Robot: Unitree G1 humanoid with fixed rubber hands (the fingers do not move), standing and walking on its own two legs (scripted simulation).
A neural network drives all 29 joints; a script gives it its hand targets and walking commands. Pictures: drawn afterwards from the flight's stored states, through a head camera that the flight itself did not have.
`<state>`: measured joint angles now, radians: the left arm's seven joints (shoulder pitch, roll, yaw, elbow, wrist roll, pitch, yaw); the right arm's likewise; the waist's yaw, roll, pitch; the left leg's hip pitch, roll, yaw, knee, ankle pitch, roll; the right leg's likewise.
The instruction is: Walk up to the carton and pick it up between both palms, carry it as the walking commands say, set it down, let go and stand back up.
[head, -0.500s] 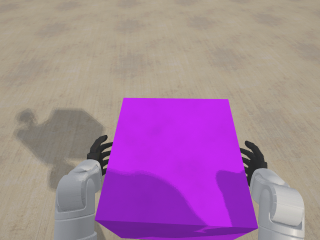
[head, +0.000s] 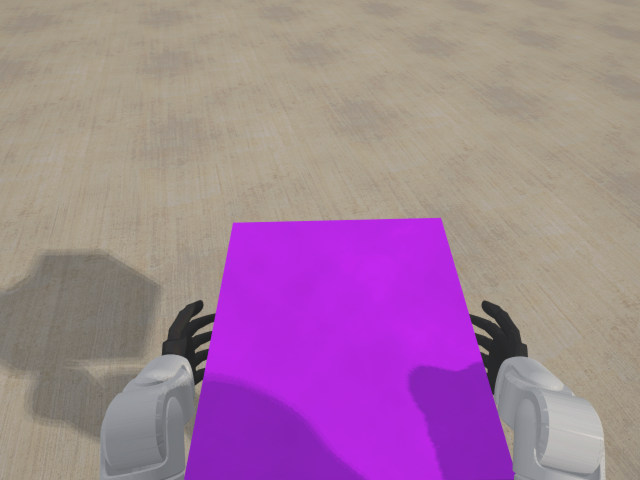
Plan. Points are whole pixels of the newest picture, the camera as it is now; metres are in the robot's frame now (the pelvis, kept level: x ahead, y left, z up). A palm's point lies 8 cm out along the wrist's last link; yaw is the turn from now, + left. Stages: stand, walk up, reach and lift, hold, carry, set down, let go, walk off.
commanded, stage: carry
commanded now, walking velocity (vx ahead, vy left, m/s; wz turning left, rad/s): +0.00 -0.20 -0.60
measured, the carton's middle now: (340, 364) +0.28 +0.01 +0.00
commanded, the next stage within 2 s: none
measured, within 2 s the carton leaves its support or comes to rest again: neither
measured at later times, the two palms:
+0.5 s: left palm (431, 389) +0.24 -0.09 +0.04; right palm out of the picture +0.12 -0.44 +0.02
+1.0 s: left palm (619, 446) +0.17 -0.26 +0.08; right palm out of the picture -0.03 -0.56 +0.11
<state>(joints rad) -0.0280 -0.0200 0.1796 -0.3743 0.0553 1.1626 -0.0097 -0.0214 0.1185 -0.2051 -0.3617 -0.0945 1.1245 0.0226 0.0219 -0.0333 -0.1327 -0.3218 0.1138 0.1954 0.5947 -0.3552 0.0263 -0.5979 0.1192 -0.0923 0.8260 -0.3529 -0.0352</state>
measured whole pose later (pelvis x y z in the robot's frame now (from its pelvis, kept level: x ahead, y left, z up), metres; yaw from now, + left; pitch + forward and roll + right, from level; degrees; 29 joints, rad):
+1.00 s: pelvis -0.15 -0.29 +0.01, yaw -31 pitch +2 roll -7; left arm -0.13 0.00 0.17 -0.29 0.05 1.17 -0.01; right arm -0.05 0.11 -0.22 -0.38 -0.11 1.15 0.00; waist 0.02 0.02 -0.09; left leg -0.26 0.32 0.27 0.55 -0.30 -0.07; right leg -0.65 -0.09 -0.03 1.03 -0.27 0.05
